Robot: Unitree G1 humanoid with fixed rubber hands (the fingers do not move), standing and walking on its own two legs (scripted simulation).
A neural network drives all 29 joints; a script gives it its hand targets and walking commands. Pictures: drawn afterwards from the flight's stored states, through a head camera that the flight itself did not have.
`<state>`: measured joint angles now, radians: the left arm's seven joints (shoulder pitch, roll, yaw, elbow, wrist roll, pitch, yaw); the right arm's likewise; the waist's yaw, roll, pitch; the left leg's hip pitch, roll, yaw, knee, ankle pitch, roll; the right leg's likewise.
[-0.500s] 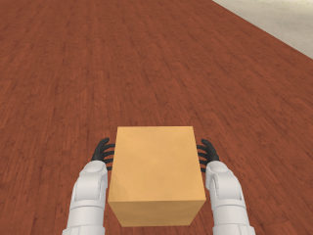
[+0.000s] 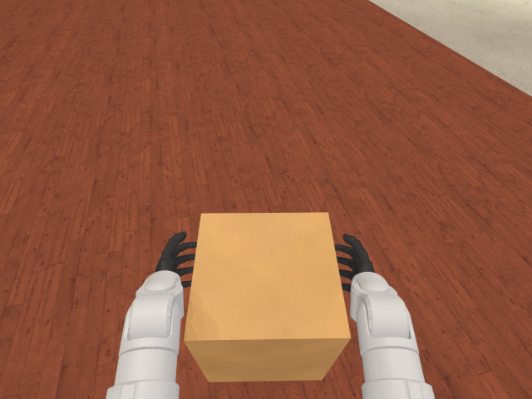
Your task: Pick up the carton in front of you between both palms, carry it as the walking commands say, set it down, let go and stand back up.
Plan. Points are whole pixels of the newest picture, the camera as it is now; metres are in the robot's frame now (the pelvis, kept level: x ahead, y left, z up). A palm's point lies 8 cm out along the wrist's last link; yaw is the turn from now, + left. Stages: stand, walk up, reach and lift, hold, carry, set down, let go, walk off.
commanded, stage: hold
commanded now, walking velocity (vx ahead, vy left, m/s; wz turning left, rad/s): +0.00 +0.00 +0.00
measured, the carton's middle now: (265, 301) +0.30 +0.00 -0.05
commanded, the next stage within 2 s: set down in 0.10 s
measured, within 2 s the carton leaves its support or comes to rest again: neither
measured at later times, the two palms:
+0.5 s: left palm (173, 292) +0.30 +0.15 -0.02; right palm (343, 276) +0.33 -0.14 -0.03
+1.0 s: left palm (196, 312) +0.36 +0.15 -0.21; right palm (326, 301) +0.39 -0.15 -0.22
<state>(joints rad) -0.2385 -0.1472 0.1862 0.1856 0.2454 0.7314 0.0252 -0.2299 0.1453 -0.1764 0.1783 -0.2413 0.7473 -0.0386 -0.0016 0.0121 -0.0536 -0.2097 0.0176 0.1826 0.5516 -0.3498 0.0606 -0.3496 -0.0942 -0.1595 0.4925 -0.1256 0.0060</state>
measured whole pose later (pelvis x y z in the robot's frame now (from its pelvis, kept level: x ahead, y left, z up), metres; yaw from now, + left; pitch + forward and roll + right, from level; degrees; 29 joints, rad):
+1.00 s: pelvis -0.05 -0.07 -0.14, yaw +15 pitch +37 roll +1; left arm -0.79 -0.09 0.44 0.65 0.24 0.25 0.01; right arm -0.69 0.13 -0.46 0.50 -0.28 0.30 -0.05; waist -0.06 0.07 -0.16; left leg -1.49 -0.06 -0.05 1.33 -0.48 -0.02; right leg -1.56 0.00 0.02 1.28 -0.37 0.00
